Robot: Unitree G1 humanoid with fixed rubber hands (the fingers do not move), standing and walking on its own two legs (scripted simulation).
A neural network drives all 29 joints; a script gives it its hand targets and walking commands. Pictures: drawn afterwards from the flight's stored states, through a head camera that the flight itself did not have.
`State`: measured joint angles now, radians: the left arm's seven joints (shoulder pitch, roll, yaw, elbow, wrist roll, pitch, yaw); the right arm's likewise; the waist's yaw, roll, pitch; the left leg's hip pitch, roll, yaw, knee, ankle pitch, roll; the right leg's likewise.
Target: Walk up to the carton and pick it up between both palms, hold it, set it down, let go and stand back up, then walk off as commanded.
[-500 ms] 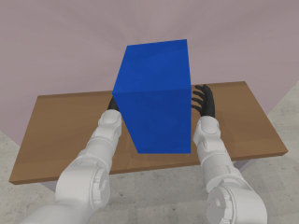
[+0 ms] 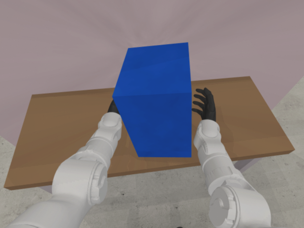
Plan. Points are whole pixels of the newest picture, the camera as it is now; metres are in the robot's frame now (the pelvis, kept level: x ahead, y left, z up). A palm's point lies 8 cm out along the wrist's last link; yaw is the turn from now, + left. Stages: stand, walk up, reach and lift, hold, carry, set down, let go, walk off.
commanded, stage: set down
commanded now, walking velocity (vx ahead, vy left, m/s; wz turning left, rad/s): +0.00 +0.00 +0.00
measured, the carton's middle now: (161, 104) +0.43 -0.05 +0.03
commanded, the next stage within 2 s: none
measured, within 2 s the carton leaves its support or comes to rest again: rests again in 0.46 s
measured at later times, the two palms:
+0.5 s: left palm (121, 119) +0.41 +0.07 +0.01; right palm (210, 132) +0.34 -0.18 +0.01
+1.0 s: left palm (114, 104) +0.44 +0.08 +0.05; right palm (219, 120) +0.36 -0.20 +0.04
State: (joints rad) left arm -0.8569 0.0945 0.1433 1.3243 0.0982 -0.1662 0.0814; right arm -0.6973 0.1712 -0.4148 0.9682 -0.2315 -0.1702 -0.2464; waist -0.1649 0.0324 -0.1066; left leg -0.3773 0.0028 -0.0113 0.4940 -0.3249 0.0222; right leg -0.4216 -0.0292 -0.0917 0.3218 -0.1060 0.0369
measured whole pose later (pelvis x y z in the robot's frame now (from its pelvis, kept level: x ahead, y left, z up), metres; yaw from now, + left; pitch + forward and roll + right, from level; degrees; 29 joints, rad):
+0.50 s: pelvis -0.02 -0.01 -0.01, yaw +0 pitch +16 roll -2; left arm -0.94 0.09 0.23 1.48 0.13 -0.36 0.07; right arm -0.69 0.20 -0.54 1.01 -0.32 -0.27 -0.23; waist -0.15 0.02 -0.11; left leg -0.50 0.00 0.00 0.54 -0.31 0.02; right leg -0.56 -0.03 -0.08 0.40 -0.10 0.02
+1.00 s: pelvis -0.03 +0.00 -0.01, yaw -2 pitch +16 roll -3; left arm -1.00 0.20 0.06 1.36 -0.08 -0.16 0.05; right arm -0.83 0.04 -0.24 1.13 0.01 -0.19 -0.26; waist -0.17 0.03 -0.14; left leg -0.55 0.02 0.02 0.63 -0.35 0.02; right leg -0.61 -0.02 -0.06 0.45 -0.11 0.03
